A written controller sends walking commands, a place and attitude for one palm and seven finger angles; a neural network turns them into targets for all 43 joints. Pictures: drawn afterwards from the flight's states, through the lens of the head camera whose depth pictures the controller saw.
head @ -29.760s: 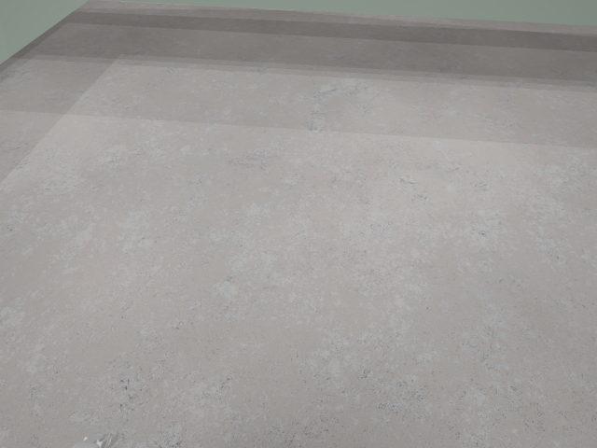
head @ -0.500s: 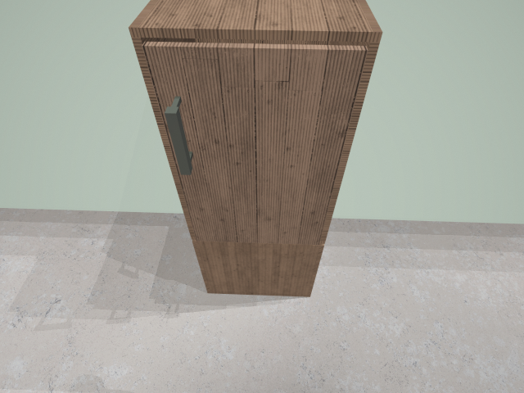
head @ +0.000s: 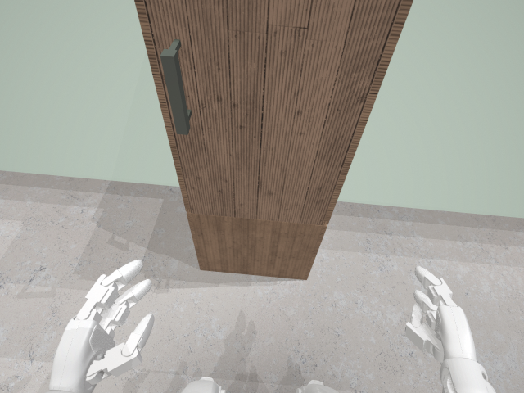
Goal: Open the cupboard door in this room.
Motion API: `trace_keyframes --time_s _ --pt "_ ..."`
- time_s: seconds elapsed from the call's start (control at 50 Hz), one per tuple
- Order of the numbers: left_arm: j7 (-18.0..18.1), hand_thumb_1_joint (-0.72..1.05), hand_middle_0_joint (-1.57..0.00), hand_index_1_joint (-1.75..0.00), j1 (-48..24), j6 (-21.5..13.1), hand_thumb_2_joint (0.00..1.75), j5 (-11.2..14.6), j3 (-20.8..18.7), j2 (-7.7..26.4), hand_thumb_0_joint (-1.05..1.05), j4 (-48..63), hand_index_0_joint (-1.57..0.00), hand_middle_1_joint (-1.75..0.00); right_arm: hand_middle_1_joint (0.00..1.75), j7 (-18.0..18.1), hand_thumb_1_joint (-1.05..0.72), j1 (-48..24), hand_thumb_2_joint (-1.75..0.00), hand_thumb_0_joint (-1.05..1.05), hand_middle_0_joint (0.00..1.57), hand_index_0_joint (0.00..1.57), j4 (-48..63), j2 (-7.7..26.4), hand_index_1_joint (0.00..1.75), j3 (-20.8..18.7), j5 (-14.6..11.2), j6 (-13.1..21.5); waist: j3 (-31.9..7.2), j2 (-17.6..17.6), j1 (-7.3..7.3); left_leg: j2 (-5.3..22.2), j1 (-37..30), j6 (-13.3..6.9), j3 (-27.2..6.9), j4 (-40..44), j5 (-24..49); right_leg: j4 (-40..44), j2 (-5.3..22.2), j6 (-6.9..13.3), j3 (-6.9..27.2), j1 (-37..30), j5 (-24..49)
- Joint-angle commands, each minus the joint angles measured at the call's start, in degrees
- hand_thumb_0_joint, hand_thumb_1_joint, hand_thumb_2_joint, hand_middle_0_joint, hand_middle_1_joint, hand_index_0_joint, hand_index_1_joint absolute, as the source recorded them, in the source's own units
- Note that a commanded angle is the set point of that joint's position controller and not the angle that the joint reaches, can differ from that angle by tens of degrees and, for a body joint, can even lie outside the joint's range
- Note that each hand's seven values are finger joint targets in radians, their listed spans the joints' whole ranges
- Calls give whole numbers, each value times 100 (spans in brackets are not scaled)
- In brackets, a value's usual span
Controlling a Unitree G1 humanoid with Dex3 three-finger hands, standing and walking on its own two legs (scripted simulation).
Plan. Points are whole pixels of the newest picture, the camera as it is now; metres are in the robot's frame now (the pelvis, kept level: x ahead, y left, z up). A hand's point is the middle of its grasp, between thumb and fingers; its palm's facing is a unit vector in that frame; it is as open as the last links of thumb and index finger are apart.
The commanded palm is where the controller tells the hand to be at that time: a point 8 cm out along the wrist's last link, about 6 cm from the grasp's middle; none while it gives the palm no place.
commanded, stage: raise the hand with hooked fingers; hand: left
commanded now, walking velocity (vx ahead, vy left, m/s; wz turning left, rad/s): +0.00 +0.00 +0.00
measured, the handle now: (179, 89) +0.57 +0.20 +0.14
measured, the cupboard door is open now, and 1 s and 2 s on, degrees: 0 0 0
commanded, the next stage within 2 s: move the hooked fingers beside the handle in 1.68 s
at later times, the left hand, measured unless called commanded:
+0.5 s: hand (87, 290) +0.22 +0.24 +0.08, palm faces +0.03 -1.00 -0.06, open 11.6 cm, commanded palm +0.19 +0.29 +0.09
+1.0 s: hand (48, 230) +0.27 +0.29 +0.14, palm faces +0.05 -1.00 -0.05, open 13.9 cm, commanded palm +0.24 +0.34 +0.15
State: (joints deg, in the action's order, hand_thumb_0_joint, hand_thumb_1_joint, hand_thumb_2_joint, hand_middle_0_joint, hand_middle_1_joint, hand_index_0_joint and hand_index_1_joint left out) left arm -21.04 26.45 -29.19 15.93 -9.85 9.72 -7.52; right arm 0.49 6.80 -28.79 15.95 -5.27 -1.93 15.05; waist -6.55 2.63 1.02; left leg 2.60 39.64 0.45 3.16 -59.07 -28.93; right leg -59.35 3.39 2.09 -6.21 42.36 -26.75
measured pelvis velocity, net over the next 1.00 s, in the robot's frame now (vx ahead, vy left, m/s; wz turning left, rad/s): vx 0.01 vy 0.02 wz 0.02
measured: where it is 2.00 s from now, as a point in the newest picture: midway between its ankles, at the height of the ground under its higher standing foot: outside the picture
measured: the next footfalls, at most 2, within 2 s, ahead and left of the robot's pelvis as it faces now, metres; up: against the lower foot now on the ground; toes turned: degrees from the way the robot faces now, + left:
none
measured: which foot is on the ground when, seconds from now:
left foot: down 0.00-1.00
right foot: down 0.00-1.00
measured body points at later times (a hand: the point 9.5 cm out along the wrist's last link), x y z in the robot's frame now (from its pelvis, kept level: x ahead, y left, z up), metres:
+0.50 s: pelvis +0.00 +0.02 +0.02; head +0.05 +0.02 +0.47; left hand +0.22 +0.30 +0.09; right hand +0.15 -0.22 -0.06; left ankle +0.00 +0.12 -0.67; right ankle +0.03 -0.10 -0.67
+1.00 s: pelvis +0.01 +0.02 +0.04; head +0.02 +0.02 +0.49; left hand +0.26 +0.34 +0.14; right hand +0.19 -0.20 -0.03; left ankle +0.00 +0.12 -0.67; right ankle +0.03 -0.10 -0.67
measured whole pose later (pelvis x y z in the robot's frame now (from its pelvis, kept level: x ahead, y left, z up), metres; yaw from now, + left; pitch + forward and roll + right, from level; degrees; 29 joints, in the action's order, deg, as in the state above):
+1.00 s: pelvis +0.01 +0.02 +0.04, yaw +1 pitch +4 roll -2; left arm -25.1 1.8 -9.4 19.3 -22.2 21.8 -14.5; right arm 4.9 13.9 -33.6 14.8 3.8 -3.0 14.6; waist -2.5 -1.8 1.4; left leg 1.8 24.4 -1.2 2.3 -43.3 -22.9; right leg -39.9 2.6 0.2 -7.5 24.8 -18.8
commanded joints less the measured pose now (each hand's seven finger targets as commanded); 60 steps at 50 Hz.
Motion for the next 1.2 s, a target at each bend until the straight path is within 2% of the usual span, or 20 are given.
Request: trace_keyframes --time_s 0.0,0.02,0.04,0.06,0.1,0.12,0.16,0.22,0.26,0.32,0.38,0.42,0.5,0.62,0.76,0.84,0.9,1.06,1.12,1.18 --pt "369 39 -24 -63 -354 -365 68 174 -681 991 0 2686 -24 -63 30 148 -90 253 -90 0 20 20 897 397 30 -13 23 88 -1042 -734 -33 -308 -154 -189 -242 542 1641 1101 -224 -74 797 -1075 1275" --pt "379 36 -24 -64 -707 -389 67 142 -498 984 0 2898 -24 -64 30 177 -90 393 -90 0 20 20 825 427 30 55 86 69 -1066 -615 -229 -272 -175 -214 -330 436 1849 916 -291 -89 694 -977 1710" --pt "372 34 -24 -66 -733 -394 66 49 -485 996 0 2904 -24 -66 30 205 -90 476 -90 0 20 20 721 409 30 48 86 69 -1231 -686 -253 -230 -312 -216 -363 419 2060 845 -314 -83 605 -954 2002" --pt "310 32 -24 -68 -672 -361 65 41 -302 847 0 2737 -24 -68 30 218 -90 497 -90 0 20 20 649 398 30 82 83 92 -1153 -764 -340 -233 -286 -210 -360 377 2002 876 -310 -102 586 -864 1952" --pt "137 27 -25 -70 -869 -221 63 72 -283 896 0 2394 -25 -70 30 257 -90 508 -90 0 20 20 513 466 30 131 48 150 -980 -644 -442 -209 -216 -198 -433 404 1785 954 -344 -114 493 -702 1659" --pt "-14 25 -25 -72 -886 -59 62 132 -323 972 0 2143 -25 -72 30 280 -90 443 -90 0 20 20 486 508 30 171 33 159 -848 -655 -418 -202 -208 -200 -479 416 1806 944 -391 -75 458 -678 1644" --pt "-143 20 -25 -75 -647 256 60 186 -538 1127 0 2083 -25 -75 30 288 -90 390 -90 0 20 20 514 524 30 183 -15 185 -1223 -736 -261 -228 -357 -187 -474 624 1810 1061 -340 -90 415 -976 1584" --pt "-147 13 -25 -80 -387 781 57 369 -1023 1386 0 1730 -25 -80 30 309 -90 217 -90 0 20 20 561 495 30 224 -42 142 -1288 -468 -16 -254 -345 -160 -501 898 1919 1217 -333 -88 368 -1471 1617" --pt "-53 8 -26 -82 -316 903 55 441 -1151 1383 0 1906 -26 -82 30 309 -90 210 -90 0 20 20 605 432 30 241 -54 124 -1418 -328 39 -251 -433 -154 -465 1056 1982 1311 -299 -135 335 -1661 1680" --pt "144 1 -26 -87 -522 903 52 495 -1278 1444 0 1739 -26 -87 30 305 -90 173 -90 0 20 20 560 424 30 303 -16 131 -958 -226 63 -252 -357 -127 -500 1263 1879 1424 -325 -110 274 -1644 1485" --pt "180 -6 -27 -92 -813 737 49 446 -1146 1407 0 1804 -27 -92 30 297 -90 358 -90 0 20 20 537 503 30 311 -31 202 -878 -360 -51 -238 -531 -128 -464 1420 1651 1543 -317 -133 247 -1498 1200" --pt "151 -10 -27 -94 -1009 719 47 434 -1121 1481 0 1703 -27 -94 30 299 -90 373 -90 0 20 20 529 560 30 333 -44 250 -713 -490 -65 -240 -613 -126 -470 1503 1574 1605 -335 -94 240 -1462 1080" --pt "97 -20 -28 -100 -1321 727 43 420 -1152 1632 0 1679 -28 -100 30 330 -90 526 -90 0 20 20 492 648 30 340 -73 335 -769 -556 -98 -231 -849 -130 -468 1698 1483 1766 -318 -111 220 -1538 1003" --pt "118 -34 -29 -110 -1845 926 37 413 -1384 1982 0 1532 -29 -110 30 382 -90 552 -90 0 20 20 447 717 30 395 -80 364 -665 -843 -26 -210 -1262 -105 -524 1978 1804 1888 -362 -56 141 -1793 1351" --pt "-129 -50 -30 -120 -2580 1311 30 509 -1551 2151 0 980 -30 -120 30 439 -90 523 -90 0 20 20 384 751 30 439 -109 283 -554 -627 -50 -222 -1501 -109 -457 2196 1933 2187 -364 -81 180 -2099 1692" --pt "-280 -50 -30 -120 -3242 1512 30 472 -1598 2348 0 783 -30 -120 30 491 -90 475 -90 0 20 20 366 749 30 505 -121 261 -516 -891 -47 -214 -1729 -105 -477 2340 1942 2311 -372 -47 194 -2191 1694" --pt "-354 -50 -30 -120 -3544 1602 30 479 -1734 2491 0 574 -30 -120 30 531 -90 475 -90 0 20 20 341 756 30 521 -116 261 -612 -637 -40 -214 -1819 -119 -505 2419 1951 2397 -365 -66 191 -2300 1725" --pt "-613 -50 -30 -120 -4431 1820 30 477 -1954 2900 0 31 -30 -120 30 600 -90 477 -90 0 20 20 277 775 30 571 -126 190 -660 -806 -36 -228 -2129 -129 -463 2592 2182 2606 -357 -41 245 -2527 1991" --pt "-688 -50 -30 -120 -4640 1889 30 502 -2109 3119 0 -191 -30 -120 30 617 -90 495 -90 0 20 20 275 807 30 576 -116 168 -655 -654 7 -242 -2137 -144 -455 2620 2270 2676 -359 -29 285 -2686 2106" --pt "-768 -50 -30 -120 -4737 1961 30 490 -2038 3036 0 -486 -30 -120 30 626 -90 508 -90 0 20 20 281 803 30 568 -141 136 -640 -670 -17 -248 -2147 -150 -428 2680 2199 2736 -339 -44 299 -2667 2051"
